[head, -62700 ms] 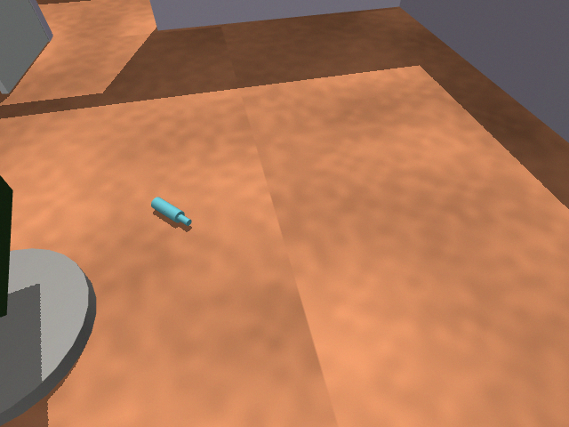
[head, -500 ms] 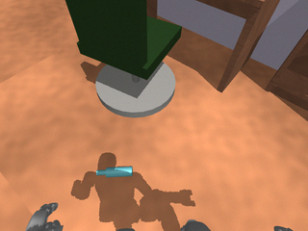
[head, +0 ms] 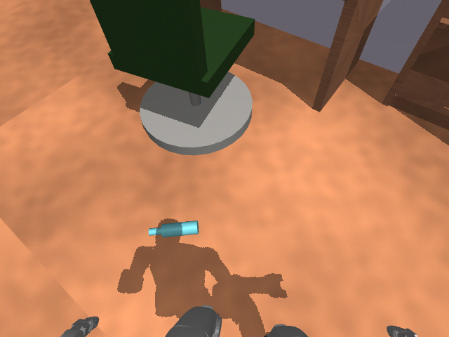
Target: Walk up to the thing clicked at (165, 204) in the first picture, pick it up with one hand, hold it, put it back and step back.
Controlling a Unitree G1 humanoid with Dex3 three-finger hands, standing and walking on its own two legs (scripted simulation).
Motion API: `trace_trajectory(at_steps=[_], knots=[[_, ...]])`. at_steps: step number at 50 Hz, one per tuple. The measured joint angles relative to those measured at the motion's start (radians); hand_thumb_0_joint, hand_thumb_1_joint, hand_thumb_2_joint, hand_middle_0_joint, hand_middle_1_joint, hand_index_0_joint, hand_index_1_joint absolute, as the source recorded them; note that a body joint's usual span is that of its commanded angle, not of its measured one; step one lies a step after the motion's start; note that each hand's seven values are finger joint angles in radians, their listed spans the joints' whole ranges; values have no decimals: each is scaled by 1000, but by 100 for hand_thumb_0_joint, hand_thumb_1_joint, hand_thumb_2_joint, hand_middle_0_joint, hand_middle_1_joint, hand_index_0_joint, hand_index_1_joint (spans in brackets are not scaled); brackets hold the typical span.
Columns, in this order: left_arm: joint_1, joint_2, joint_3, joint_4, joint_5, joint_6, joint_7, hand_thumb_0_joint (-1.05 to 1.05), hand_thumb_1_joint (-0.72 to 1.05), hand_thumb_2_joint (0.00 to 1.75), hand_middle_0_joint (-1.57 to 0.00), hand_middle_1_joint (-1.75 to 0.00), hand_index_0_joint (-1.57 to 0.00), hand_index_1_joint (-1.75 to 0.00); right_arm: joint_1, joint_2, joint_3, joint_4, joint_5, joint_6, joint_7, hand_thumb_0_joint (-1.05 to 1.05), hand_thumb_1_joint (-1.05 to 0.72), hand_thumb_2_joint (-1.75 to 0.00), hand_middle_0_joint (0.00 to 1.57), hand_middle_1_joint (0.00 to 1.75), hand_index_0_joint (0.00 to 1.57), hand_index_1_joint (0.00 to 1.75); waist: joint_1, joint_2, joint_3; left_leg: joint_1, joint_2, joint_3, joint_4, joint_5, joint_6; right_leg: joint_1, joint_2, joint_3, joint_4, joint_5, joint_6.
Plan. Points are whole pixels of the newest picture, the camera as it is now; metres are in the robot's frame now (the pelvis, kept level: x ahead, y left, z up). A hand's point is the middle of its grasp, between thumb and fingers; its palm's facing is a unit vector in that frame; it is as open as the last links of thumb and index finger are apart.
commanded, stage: step back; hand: left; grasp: from above
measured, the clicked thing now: (173, 229) +0.56 +0.30 -0.73
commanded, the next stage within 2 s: none
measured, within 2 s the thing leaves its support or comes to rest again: neither
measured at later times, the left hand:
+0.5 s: hand out of the picture -0.06 +0.28 -0.16, palm faces -0.02 -0.92 -0.38, open 7.4 cm
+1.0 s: hand out of the picture -0.19 +0.25 -0.14, palm faces +0.05 -0.91 -0.41, open 7.4 cm
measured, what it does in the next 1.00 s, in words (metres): walks backwards: left foot, then right foot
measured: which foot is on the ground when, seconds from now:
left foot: up 0.00-0.14, down 0.16-0.62, up 0.64-0.92, down 0.94-1.00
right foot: down 0.00-0.18, up 0.20-0.58, down 0.60-0.96, up 0.98-1.00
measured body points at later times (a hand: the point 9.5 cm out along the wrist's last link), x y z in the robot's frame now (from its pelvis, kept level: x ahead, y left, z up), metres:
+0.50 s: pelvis -0.15 +0.01 +0.00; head -0.09 +0.03 +0.44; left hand -0.06 +0.33 -0.13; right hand -0.01 -0.30 -0.09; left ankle -0.06 +0.12 -0.73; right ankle -0.20 -0.15 -0.67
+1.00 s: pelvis -0.32 -0.03 -0.01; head -0.26 -0.02 +0.43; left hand -0.20 +0.29 -0.11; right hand -0.23 -0.34 -0.13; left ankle -0.32 +0.09 -0.73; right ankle -0.24 -0.14 -0.72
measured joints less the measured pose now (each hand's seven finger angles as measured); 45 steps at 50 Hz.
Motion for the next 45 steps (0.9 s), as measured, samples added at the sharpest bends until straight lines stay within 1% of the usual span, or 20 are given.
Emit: trace_trajectory(at_steps=[3, 6, 8, 9, 10, 12, 13, 16, 19, 24, 28, 30, 31, 32, 33, 34, 36, 38, 41, 45], knots=[[-7, 2, 2, -31, 4, 1, 7, 1, 90, 90, -20, -30, -21, -30, 18, -12, 1, -4, -2, -7, -4, 1, -91, -90, 21, 30, 21, 30, 7, 3, -7, 34, 0, -2, -27, -3, -14, -22, -12, -12, -13, 28, 6], [-21, 20, 3, -65, 5, 1, 11, 0, 90, 90, -20, -30, -21, -30, 26, -15, -1, -7, -10, -10, -3, 1, -91, -90, 21, 30, 21, 30, 5, -6, -6, 107, 37, 34, -210, 14, -12, -53, -26, -32, 6, 41, 19], [-32, 38, 3, -82, -1, 7, 10, 0, 90, 90, -20, -30, -21, -30, 30, -14, -6, -9, -18, -18, 1, 1, -91, -90, 21, 30, 21, 30, -3, -17, -6, 173, 60, 60, -396, 121, -1, -84, -37, -47, 48, 35, 31], [-43, 51, 5, -84, -4, 12, 9, 0, 90, 90, -20, -30, -21, -30, 24, -4, -11, -4, -26, -23, 2, 1, -91, -90, 21, 30, 21, 30, 0, -45, 6, 184, 44, 74, -424, 160, 16, -97, -55, -37, 74, 30, 35], [-50, 60, 8, -81, -7, 18, 10, 0, 90, 90, -20, -30, -21, -30, 19, 5, -12, -3, -34, -24, 6, 1, -91, -90, 21, 30, 21, 30, 10, -66, 14, 183, 36, 89, -422, 169, 30, -111, -50, -7, 105, -12, 24], [-53, 62, 12, -63, -6, 29, 16, 0, 90, 90, -20, -30, -21, -30, 15, 9, -7, -9, -42, -26, 18, 1, -91, -90, 21, 30, 21, 30, 0, -58, 12, 166, 51, 80, -419, 184, 44, -147, 25, 58, 247, -175, 8], [-51, 65, 14, -55, -8, 33, 18, 0, 90, 90, -20, -30, -21, -30, 13, 14, -4, -11, -42, -28, 19, 1, -91, -90, 21, 30, 21, 30, -5, -56, 8, 164, 60, 76, -434, 200, 46, -166, 61, 84, 337, -208, 2], [-29, 76, 22, -44, -15, 29, 18, 0, 90, 90, -20, -30, -20, -29, 2, 25, 1, -19, -43, -29, 13, 1, -91, -90, 21, 30, 21, 30, 1, -59, -7, 158, 83, 83, -493, 256, 47, -200, 116, 110, 543, -208, 0], [5, 83, 31, -41, -11, 25, 14, 0, 90, 90, -20, -30, -20, -29, -16, 29, -2, -39, -41, -32, 7, 1, -90, -90, 21, 30, 21, 30, 8, -59, -14, 141, 102, 96, -521, 296, 45, -175, 117, 112, 606, -192, 26], [45, 90, 34, -28, -6, 31, 6, 0, 90, 90, -20, -30, -20, -29, -45, 27, -2, -81, -36, -37, 7, 1, -90, -90, 21, 30, 21, 30, 14, -56, -5, 92, 131, 121, -520, 344, 36, -77, 71, 99, 464, -199, 53], [61, 84, 29, -13, -6, 26, -9, 0, 90, 90, -20, -30, -20, -29, -61, 10, -4, -101, -42, -25, 14, 0, -90, -90, 21, 30, 21, 30, 19, -40, -5, 34, 156, 136, -495, 377, 14, 27, 17, 41, 201, -175, 32], [72, 74, 30, -2, -3, 15, -16, 0, 90, 90, -20, -30, -20, -29, -62, -7, -8, -100, -40, -13, 16, 0, -90, -90, 21, 30, 21, 30, 19, -18, -15, -5, 171, 131, -469, 390, -1, 86, 10, 9, 45, -135, 18], [72, 56, 30, 8, 4, 12, -17, 0, 90, 90, -20, -30, -20, -29, -63, -21, -14, -92, -36, -8, 15, 0, -90, -90, 21, 30, 21, 30, 10, 22, -9, -21, 184, 100, -450, 380, -1, 90, 32, -13, 32, -122, 17], [80, 44, 27, 8, 10, 12, -21, 0, 90, 90, -20, -30, -20, -29, -57, -26, -22, -79, -31, -1, 10, 0, -90, -90, 21, 30, 21, 30, 6, 37, -13, -39, 165, 61, -416, 292, -2, 81, 36, -25, 39, -112, 15], [92, 40, 23, 4, 15, 14, -25, 0, 90, 90, -20, -30, -20, -29, -45, -23, -26, -65, -29, 7, 5, 0, -90, -90, 21, 30, 21, 30, 14, 27, -24, -61, 125, 34, -344, 187, -8, 64, 23, -19, 51, -105, 9], [103, 36, 20, 1, 17, 16, -25, 0, 90, 90, -20, -30, -21, -29, -31, -21, -27, -53, -26, 13, 2, 0, -91, -90, 21, 30, 21, 30, 26, 11, -34, -80, 82, 13, -251, 123, -14, 52, 7, -7, 52, -94, 3], [112, 25, 15, 0, 18, 20, -18, 0, 90, 90, -20, -30, -21, -30, 1, -27, -27, -41, -17, 11, 0, 1, -91, -90, 21, 30, 21, 30, 30, 0, -45, -101, 14, -19, -92, 89, -16, 44, -18, -2, 26, -61, 4], [107, 18, 16, -5, 22, 21, -11, 1, 90, 90, -20, -30, -21, -30, 33, -33, -26, -36, -13, 3, -2, 1, -91, -90, 21, 30, 21, 30, 22, 0, -50, -89, -14, -24, -6, 83, -16, 35, -32, -11, 2, -30, 5], [78, 23, 17, -34, 23, 15, 0, 1, 90, 90, -20, -30, -21, -30, 73, -34, -23, -27, -15, -1, -5, 1, -91, -90, 21, 30, 21, 30, 11, 2, -45, -17, -6, -8, -18, 50, -22, 8, -40, -36, -3, -2, 3], [19, 41, 14, -85, 17, 6, 13, 1, 90, 90, -20, -30, -21, -30, 89, -19, -18, -13, -23, 2, -3, 1, -91, -90, 21, 30, 21, 30, 1, -9, -23, 124, 43, 43, -246, 34, -15, -48, -52, -75, 37, 16, 4]])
